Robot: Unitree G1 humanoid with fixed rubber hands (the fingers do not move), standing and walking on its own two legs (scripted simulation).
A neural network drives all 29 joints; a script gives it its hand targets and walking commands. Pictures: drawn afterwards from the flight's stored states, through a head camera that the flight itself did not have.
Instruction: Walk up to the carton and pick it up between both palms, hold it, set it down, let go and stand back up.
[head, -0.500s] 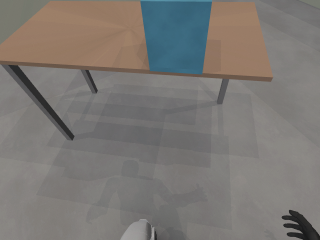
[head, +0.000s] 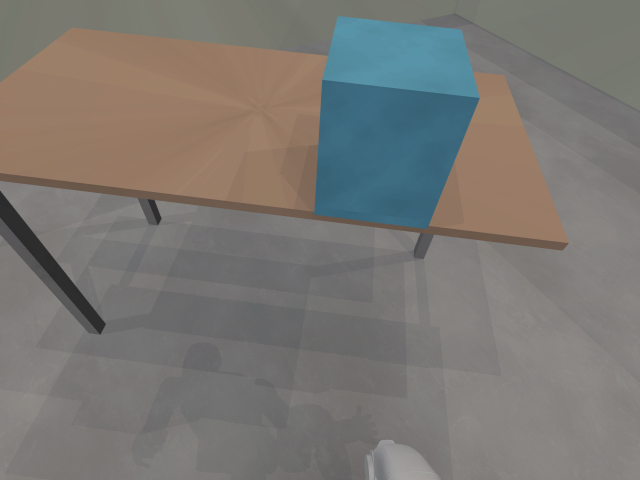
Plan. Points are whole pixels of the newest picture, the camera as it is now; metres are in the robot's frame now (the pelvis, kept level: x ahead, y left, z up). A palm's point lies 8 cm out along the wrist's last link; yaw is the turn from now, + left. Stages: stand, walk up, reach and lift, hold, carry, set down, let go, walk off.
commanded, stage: walk up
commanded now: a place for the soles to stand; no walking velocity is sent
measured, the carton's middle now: (384, 126) +0.62 -0.06 +0.10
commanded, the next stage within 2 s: none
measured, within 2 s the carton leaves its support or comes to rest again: neither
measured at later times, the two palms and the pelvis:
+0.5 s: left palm (111, 406) +0.21 +0.30 -0.07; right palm (581, 450) +0.19 -0.35 -0.12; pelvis +0.15 -0.03 -0.01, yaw -5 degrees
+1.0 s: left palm (99, 415) +0.21 +0.34 -0.13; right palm (558, 450) +0.18 -0.30 -0.09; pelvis +0.11 +0.03 -0.02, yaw -8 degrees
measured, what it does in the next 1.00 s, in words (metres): walks ahead: right foot, then left foot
